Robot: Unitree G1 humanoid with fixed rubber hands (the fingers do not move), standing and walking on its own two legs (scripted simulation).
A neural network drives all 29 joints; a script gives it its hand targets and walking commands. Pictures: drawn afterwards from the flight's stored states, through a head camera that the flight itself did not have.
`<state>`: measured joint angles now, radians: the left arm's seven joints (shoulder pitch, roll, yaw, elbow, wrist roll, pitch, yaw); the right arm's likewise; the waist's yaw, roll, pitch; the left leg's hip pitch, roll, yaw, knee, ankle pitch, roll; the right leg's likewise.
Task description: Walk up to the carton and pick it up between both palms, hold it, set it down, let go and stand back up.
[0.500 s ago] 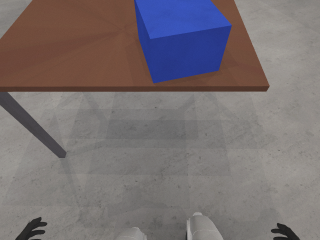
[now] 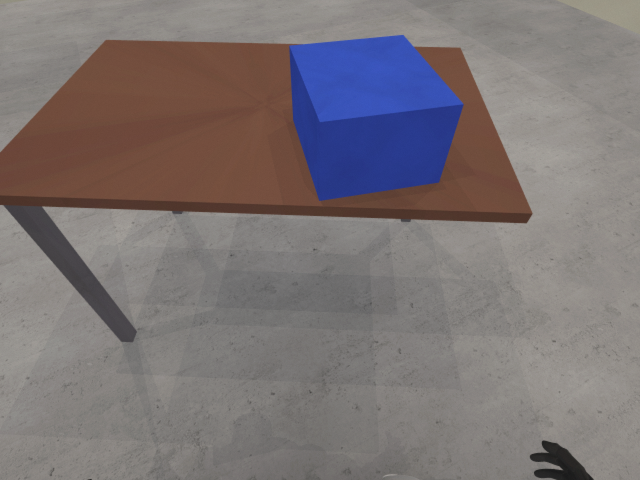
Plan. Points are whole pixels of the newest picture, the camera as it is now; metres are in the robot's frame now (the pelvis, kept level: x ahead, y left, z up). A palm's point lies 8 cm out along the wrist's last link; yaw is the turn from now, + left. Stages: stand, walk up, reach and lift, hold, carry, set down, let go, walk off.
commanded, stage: walk up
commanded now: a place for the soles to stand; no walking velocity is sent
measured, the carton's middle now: (363, 113) +0.77 -0.08 +0.04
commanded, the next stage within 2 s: none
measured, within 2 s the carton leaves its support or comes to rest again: neither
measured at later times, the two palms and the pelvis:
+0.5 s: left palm (99, 463) +0.16 +0.28 -0.06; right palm (625, 447) +0.18 -0.39 -0.10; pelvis +0.12 -0.06 +0.01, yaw +0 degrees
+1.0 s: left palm (136, 347) +0.33 +0.30 -0.10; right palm (558, 331) +0.34 -0.35 -0.07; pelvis +0.25 -0.02 +0.00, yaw -1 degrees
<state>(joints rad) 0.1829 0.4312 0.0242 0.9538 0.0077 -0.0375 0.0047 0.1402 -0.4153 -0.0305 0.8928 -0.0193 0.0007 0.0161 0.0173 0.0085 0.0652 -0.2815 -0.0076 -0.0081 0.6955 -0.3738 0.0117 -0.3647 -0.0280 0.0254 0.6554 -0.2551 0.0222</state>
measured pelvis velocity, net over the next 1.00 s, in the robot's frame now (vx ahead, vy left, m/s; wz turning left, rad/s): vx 0.25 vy -0.02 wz -0.01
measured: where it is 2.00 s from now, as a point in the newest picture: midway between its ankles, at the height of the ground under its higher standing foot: (330, 457)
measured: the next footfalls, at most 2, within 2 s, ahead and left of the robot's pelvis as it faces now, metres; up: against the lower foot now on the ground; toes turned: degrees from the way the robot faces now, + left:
right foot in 0.28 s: +0.19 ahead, -0.16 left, +0.00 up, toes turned -3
left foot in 0.74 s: +0.33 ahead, +0.10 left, +0.00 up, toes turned -1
